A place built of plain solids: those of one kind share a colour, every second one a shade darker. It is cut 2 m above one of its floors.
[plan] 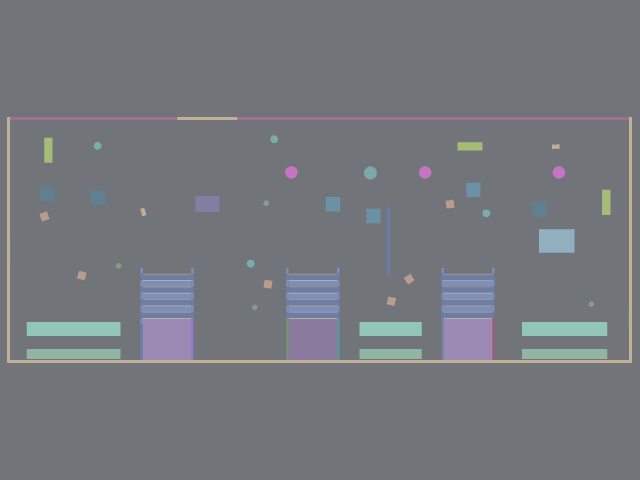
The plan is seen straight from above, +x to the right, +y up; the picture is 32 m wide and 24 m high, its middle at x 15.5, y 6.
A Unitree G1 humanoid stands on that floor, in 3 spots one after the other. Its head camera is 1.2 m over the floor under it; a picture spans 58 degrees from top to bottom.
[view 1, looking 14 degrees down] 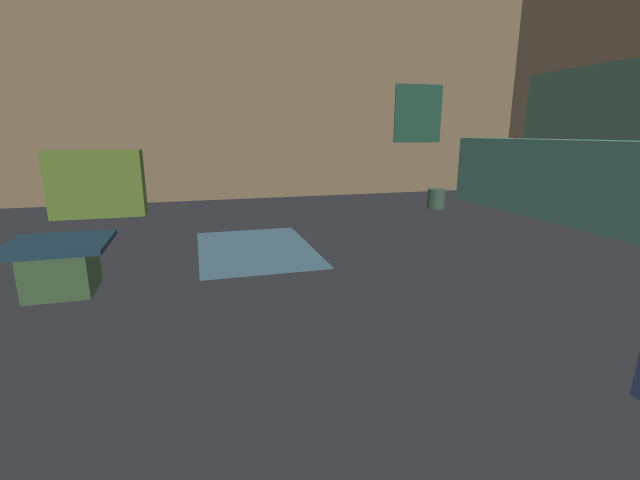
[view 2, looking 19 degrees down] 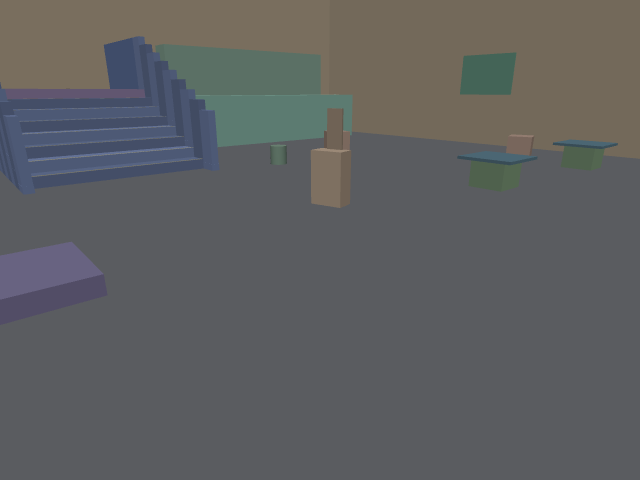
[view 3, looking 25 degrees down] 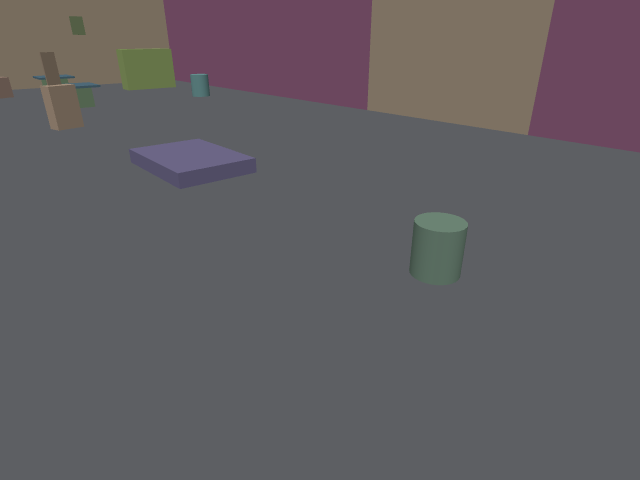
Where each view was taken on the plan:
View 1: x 22.90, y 6.51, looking -16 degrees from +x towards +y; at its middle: ground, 4.96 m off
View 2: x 9.86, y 10.90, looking -131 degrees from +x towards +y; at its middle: ground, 3.69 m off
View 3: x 14.00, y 5.95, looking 139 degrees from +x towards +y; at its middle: ground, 2.84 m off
